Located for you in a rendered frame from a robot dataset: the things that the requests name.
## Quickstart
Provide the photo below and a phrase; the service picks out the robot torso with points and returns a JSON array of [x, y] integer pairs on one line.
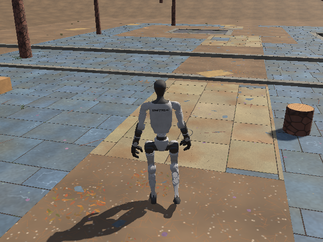
[[161, 122]]

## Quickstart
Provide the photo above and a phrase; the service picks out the robot head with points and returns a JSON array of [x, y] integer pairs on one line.
[[160, 88]]

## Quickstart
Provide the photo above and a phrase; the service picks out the right robot forearm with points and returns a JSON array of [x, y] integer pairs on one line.
[[185, 133]]

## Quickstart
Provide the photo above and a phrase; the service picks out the robot left hand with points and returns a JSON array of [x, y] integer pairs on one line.
[[134, 151]]

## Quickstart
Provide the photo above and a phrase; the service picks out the left robot forearm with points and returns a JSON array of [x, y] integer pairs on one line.
[[136, 136]]

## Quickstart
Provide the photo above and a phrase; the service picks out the robot right hand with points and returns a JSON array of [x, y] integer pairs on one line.
[[186, 143]]

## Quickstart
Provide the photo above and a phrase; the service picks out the left robot upper arm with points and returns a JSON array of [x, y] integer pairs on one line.
[[142, 115]]

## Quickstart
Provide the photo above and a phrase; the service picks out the right robot upper arm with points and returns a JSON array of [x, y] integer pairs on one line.
[[179, 115]]

